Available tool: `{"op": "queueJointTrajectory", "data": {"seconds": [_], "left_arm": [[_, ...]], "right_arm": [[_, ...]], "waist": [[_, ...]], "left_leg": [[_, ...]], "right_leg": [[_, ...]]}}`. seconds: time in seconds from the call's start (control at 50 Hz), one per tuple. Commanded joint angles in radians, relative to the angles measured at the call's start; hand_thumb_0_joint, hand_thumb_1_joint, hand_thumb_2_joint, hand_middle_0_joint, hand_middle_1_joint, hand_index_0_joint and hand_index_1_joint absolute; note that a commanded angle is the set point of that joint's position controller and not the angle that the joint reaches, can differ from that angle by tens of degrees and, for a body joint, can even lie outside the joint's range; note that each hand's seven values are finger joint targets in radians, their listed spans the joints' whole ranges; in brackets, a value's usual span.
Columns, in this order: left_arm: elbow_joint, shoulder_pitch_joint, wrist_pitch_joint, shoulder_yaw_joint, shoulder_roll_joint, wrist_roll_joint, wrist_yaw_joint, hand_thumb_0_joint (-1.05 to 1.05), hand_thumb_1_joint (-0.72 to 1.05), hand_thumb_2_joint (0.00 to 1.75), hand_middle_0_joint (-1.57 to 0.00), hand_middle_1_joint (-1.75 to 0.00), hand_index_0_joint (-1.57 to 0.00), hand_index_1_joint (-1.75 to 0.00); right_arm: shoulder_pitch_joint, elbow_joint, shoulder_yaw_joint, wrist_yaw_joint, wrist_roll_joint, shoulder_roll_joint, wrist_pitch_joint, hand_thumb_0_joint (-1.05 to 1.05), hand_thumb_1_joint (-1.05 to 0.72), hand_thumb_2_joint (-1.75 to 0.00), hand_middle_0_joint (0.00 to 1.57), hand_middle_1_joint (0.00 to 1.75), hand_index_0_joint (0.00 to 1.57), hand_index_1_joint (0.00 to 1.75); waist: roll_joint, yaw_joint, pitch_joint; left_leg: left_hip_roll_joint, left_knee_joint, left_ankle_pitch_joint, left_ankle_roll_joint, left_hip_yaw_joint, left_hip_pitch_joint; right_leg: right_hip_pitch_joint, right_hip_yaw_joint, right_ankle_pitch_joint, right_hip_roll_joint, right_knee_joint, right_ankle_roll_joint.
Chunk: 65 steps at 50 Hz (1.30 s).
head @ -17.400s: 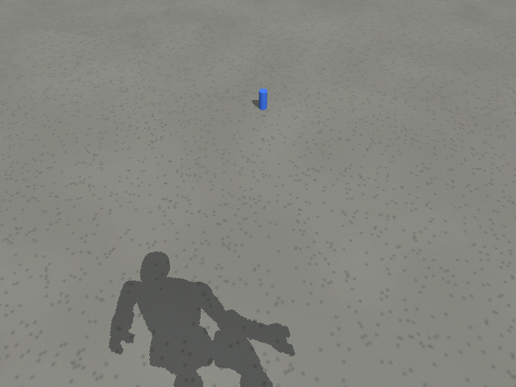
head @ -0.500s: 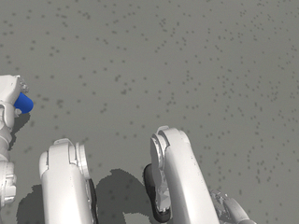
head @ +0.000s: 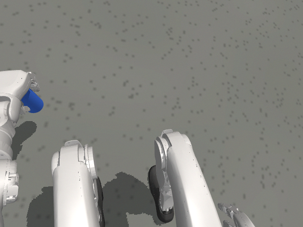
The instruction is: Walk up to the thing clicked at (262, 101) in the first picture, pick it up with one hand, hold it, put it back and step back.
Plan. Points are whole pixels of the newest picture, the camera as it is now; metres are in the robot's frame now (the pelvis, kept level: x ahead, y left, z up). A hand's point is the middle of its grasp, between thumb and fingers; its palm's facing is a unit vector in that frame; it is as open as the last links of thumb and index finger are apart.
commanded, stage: lift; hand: left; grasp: from above
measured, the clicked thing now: (25, 98) +0.46 +0.31 -0.19
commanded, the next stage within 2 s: hold in 1.58 s
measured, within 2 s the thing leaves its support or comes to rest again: neither
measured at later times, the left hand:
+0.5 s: hand out of the picture +0.40 +0.31 -0.03, palm faces -0.44 -0.10 -0.89, open 7.9 cm
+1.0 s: hand out of the picture +0.35 +0.29 +0.17, palm faces -0.45 -0.13 -0.89, open 7.9 cm
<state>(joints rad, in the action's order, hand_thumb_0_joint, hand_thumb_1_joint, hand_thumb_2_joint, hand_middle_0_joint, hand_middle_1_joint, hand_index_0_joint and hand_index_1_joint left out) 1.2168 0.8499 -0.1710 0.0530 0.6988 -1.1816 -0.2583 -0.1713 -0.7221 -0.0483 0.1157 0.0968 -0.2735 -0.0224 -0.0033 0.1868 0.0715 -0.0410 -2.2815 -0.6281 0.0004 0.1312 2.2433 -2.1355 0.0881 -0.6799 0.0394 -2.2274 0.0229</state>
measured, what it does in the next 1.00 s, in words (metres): rises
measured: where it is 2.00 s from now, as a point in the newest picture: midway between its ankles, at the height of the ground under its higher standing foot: (130, 208)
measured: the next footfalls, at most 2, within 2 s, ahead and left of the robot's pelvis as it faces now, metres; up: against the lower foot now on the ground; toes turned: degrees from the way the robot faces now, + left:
none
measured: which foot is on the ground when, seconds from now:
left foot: down 0.00-1.00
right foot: down 0.00-1.00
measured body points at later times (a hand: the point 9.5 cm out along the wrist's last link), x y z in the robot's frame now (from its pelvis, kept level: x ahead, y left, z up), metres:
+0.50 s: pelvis +0.00 +0.00 +0.08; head +0.19 +0.06 +0.49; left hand +0.42 +0.31 +0.02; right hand +0.11 -0.26 -0.03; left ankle +0.09 +0.13 -0.33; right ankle +0.10 -0.12 -0.33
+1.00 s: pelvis +0.03 +0.01 +0.26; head +0.13 +0.04 +0.70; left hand +0.37 +0.30 +0.22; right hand +0.15 -0.24 +0.14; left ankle +0.09 +0.13 -0.33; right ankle +0.10 -0.12 -0.33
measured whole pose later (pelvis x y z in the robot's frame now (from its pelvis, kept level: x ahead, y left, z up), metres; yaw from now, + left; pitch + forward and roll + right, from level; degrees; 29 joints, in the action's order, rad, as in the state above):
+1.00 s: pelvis +0.03 +0.01 +0.26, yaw +6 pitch +21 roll -4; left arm 0.81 0.38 0.01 -0.12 0.47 -1.00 -0.13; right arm -0.21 -0.72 0.01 -0.04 -0.03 -0.23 0.00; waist -0.04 0.09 0.16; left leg -0.04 -1.41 -0.52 -0.01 0.04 1.26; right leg -1.19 0.03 -0.55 0.02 -1.36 0.02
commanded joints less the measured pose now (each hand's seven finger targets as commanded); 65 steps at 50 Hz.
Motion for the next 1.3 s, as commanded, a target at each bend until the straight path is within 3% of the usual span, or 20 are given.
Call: {"op": "queueJointTrajectory", "data": {"seconds": [0.0, 0.16, 0.26, 0.32, 0.36, 0.44, 0.46, 0.52, 0.58, 0.6, 0.64, 0.68, 0.7, 0.72, 0.74, 0.8, 0.94, 1.1, 1.24, 1.28], "left_arm": [[-0.222, 0.375, 0.034, 0.053, 0.306, 0.039, -0.041, 0.00, 0.73, 0.89, -1.13, -0.74, -1.12, -0.74], [-0.327, 0.309, 0.053, 0.048, 0.305, 0.077, 0.037, 0.00, 0.72, 0.92, -1.14, -0.73, -1.12, -0.74], [-0.400, 0.215, 0.052, 0.032, 0.249, 0.108, 0.066, 0.00, 0.71, 0.91, -1.12, -0.73, -1.11, -0.74], [-0.482, 0.208, 0.057, 0.040, 0.255, 0.111, 0.073, 0.00, 0.68, 0.91, -1.09, -0.74, -1.09, -0.75], [-0.482, 0.165, 0.065, 0.033, 0.225, 0.123, 0.079, 0.00, 0.68, 0.91, -1.09, -0.74, -1.08, -0.75], [-0.587, 0.128, 0.079, 0.042, 0.232, 0.140, 0.083, 0.00, 0.68, 0.91, -1.08, -0.77, -1.08, -0.77], [-0.575, 0.088, 0.086, 0.019, 0.189, 0.150, 0.087, 0.00, 0.69, 0.90, -1.09, -0.74, -1.09, -0.75], [-0.644, 0.066, 0.098, 0.019, 0.178, 0.163, 0.090, 0.00, 0.68, 0.90, -1.08, -0.76, -1.08, -0.76], [-0.633, -0.014, 0.121, -0.012, 0.126, 0.166, 0.095, 0.00, 0.70, 0.91, -1.10, -0.76, -1.09, -0.77], [-0.692, 0.031, 0.121, -0.008, 0.144, 0.167, 0.092, 0.00, 0.69, 0.90, -1.08, -0.77, -1.08, -0.77], [-0.693, -0.020, 0.131, 0.006, 0.143, 0.169, 0.088, 0.00, 0.67, 0.89, -1.06, -0.77, -1.06, -0.78], [-0.677, -0.036, 0.145, -0.031, 0.092, 0.170, 0.085, 0.00, 0.67, 0.86, -1.05, -0.77, -1.06, -0.77], [-0.714, -0.024, 0.148, -0.016, 0.106, 0.171, 0.078, 0.00, 0.66, 0.87, -1.05, -0.78, -1.05, -0.78], [-0.656, -0.108, 0.161, -0.012, 0.098, 0.170, 0.074, 0.00, 0.68, 0.89, -1.07, -0.78, -1.07, -0.78], [-0.731, -0.080, 0.161, -0.018, 0.093, 0.180, 0.073, 0.00, 0.68, 0.89, -1.07, -0.76, -1.07, -0.77], [-0.684, -0.106, 0.175, -0.056, 0.048, 0.178, 0.079, 0.00, 0.69, 0.91, -1.10, -0.73, -1.08, -0.75], [-0.613, -0.111, 0.181, -0.086, 0.000, 0.180, 0.065, 0.00, 0.67, 0.89, -1.06, -0.75, -1.05, -0.75], [-0.547, -0.158, 0.181, -0.145, -0.087, 0.182, 0.056, 0.00, 0.69, 0.90, -1.08, -0.76, -1.07, -0.77], [-0.570, -0.127, 0.188, -0.126, -0.062, 0.169, 0.030, 0.00, 0.66, 0.93, -1.07, -0.73, -1.05, -0.75], [-0.544, -0.186, 0.195, -0.117, -0.065, 0.169, 0.026, 0.00, 0.65, 0.92, -1.06, -0.74, -1.04, -0.75]], "right_arm": [[-0.189, 0.025, 0.089, -0.022, -0.015, -0.222, -0.015, 0.00, -0.93, -0.91, 0.20, 0.30, 0.20, 0.30], [-0.186, 0.048, 0.107, -0.036, -0.048, -0.213, 0.001, 0.00, -0.93, -0.91, 0.20, 0.30, 0.20, 0.30], [-0.187, 0.062, 0.116, -0.046, -0.063, -0.198, 0.005, 0.00, -0.92, -0.91, 0.20, 0.30, 0.20, 0.30], [-0.180, 0.075, 0.130, -0.052, -0.074, -0.204, 0.008, 0.00, -0.92, -0.91, 0.20, 0.30, 0.20, 0.30], [-0.169, 0.081, 0.134, -0.055, -0.079, -0.201, 0.011, 0.00, -0.92, -0.91, 0.20, 0.30, 0.20, 0.30], [-0.157, 0.101, 0.141, -0.069, -0.086, -0.189, 0.017, 0.00, -0.92, -0.91, 0.20, 0.30, 0.20, 0.30], [-0.152, 0.102, 0.140, -0.072, -0.089, -0.182, 0.018, 0.00, -0.92, -0.91, 0.20, 0.30, 0.20, 0.30], [-0.144, 0.098, 0.143, -0.086, -0.095, -0.176, 0.020, 0.00, -0.92, -0.91, 0.20, 0.30, 0.20, 0.30], [-0.132, 0.094, 0.142, -0.098, -0.101, -0.174, 0.019, 0.00, -0.92, -0.91, 0.20, 0.30, 0.20, 0.30], [-0.128, 0.095, 0.142, -0.103, -0.105, -0.171, 0.019, 0.00, -0.92, -0.91, 0.20, 0.30, 0.20, 0.30], [-0.116, 0.099, 0.140, -0.113, -0.108, -0.166, 0.021, 0.00, -0.92, -0.91, 0.20, 0.30, 0.20, 0.30], [-0.112, 0.099, 0.133, -0.118, -0.110, -0.156, 0.020, 0.00, -0.92, -0.91, 0.20, 0.30, 0.20, 0.30], [-0.111, 0.096, 0.134, -0.124, -0.114, -0.155, 0.019, 0.00, -0.92, -0.91, 0.20, 0.30, 0.20, 0.30], [-0.110, 0.095, 0.131, -0.127, -0.116, -0.151, 0.020, 0.00, -0.92, -0.91, 0.20, 0.30, 0.20, 0.30], [-0.102, 0.100, 0.131, -0.132, -0.119, -0.148, 0.018, 0.00, -0.92, -0.91, 0.20, 0.30, 0.20, 0.30], [-0.093, 0.087, 0.126, -0.149, -0.124, -0.141, 0.015, 0.00, -0.92, -0.91, 0.20, 0.30, 0.20, 0.30], [-0.094, 0.065, 0.119, -0.176, -0.130, -0.135, -0.008, 0.00, -0.91, -0.91, 0.20, 0.30, 0.20, 0.30], [-0.129, 0.053, 0.115, -0.178, -0.126, -0.125, -0.026, 0.00, -0.91, -0.91, 0.20, 0.30, 0.20, 0.30], [-0.145, 0.057, 0.121, -0.173, -0.121, -0.129, -0.021, 0.00, -0.91, -0.91, 0.20, 0.30, 0.20, 0.30], [-0.151, 0.055, 0.120, -0.170, -0.118, -0.128, -0.017, 0.00, -0.91, -0.91, 0.20, 0.30, 0.20, 0.30]], "waist": [[-0.316, -0.022, 0.773], [-0.266, -0.043, 0.760], [-0.240, -0.055, 0.748], [-0.296, -0.068, 0.786], [-0.263, -0.067, 0.742], [-0.259, -0.083, 0.797], [-0.240, -0.074, 0.760], [-0.228, -0.085, 0.787], [-0.219, -0.082, 0.737], [-0.239, -0.080, 0.754], [-0.215, -0.095, 0.734], [-0.203, -0.082, 0.684], [-0.211, -0.086, 0.695], [-0.171, -0.093, 0.659], [-0.185, -0.095, 0.689], [-0.153, -0.077, 0.585], [-0.164, -0.096, 0.474], [-0.112, -0.094, 0.405], [-0.113, -0.102, 0.400], [-0.088, -0.111, 0.384]], "left_leg": [[0.026, 0.287, 0.101, -0.019, -0.085, -0.627], [0.029, 0.357, 0.070, -0.028, -0.081, -0.645], [0.028, 0.407, 0.095, -0.028, -0.084, -0.693], [0.023, 0.472, 0.103, -0.018, -0.054, -0.788], [0.021, 0.508, 0.081, -0.019, -0.046, -0.800], [0.024, 0.556, 0.110, -0.021, -0.067, -0.886], [0.024, 0.581, 0.096, -0.020, -0.061, -0.893], [0.024, 0.620, 0.140, -0.024, -0.076, -0.960], [0.020, 0.690, 0.162, -0.022, -0.066, -1.034], [0.021, 0.709, 0.165, -0.020, -0.067, -1.057], [0.019, 0.769, 0.148, -0.019, -0.062, -1.105], [0.019, 0.819, 0.148, -0.018, -0.064, -1.142], [0.021, 0.835, 0.163, -0.019, -0.071, -1.167], [0.024, 0.856, 0.160, -0.021, -0.077, -1.172], [0.025, 0.879, 0.171, -0.022, -0.086, -1.203], [0.024, 0.962, 0.140, -0.020, -0.086, -1.253], [0.016, 1.173, 0.108, -0.004, -0.050, -1.421], [0.029, 1.299, 0.269, -0.006, -0.093, -1.560], [0.030, 1.396, 0.389, 0.000, -0.106, -1.706], [0.034, 1.416, 0.414, -0.004, -0.114, -1.716]], "right_leg": [[0.309, 0.044, 0.165, 0.026, 0.278, -0.070], [0.362, 0.024, 0.136, 0.023, 0.353, -0.066], [0.413, 0.014, 0.154, 0.021, 0.410, -0.063], [0.420, 0.021, 0.165, 0.014, 0.414, -0.065], [0.426, 0.022, 0.149, 0.013, 0.446, -0.061], [0.530, 0.004, 0.164, 0.013, 0.527, -0.058], [0.541, 0.005, 0.155, 0.013, 0.548, -0.057], [0.617, -0.007, 0.187, 0.013, 0.611, -0.053], [0.655, -0.009, 0.204, 0.010, 0.664, -0.050], [0.684, -0.013, 0.210, 0.010, 0.680, -0.051], [0.737, -0.014, 0.198, 0.010, 0.728, -0.049], [0.775, -0.018, 0.200, 0.010, 0.778, -0.047], [0.806, -0.022, 0.211, 0.010, 0.802, -0.048], [0.842, -0.024, 0.205, 0.012, 0.836, -0.046], [0.890, -0.032, 0.219, 0.010, 0.865, -0.046], [0.947, -0.043, 0.200, 0.011, 0.949, -0.044], [1.073, -0.049, 0.191, 0.013, 1.091, -0.046], [1.267, -0.061, 0.324, 0.011, 1.262, -0.046], [1.403, -0.068, 0.422, 0.006, 1.371, -0.042], [1.448, -0.074, 0.452, 0.002, 1.401, -0.039]]}}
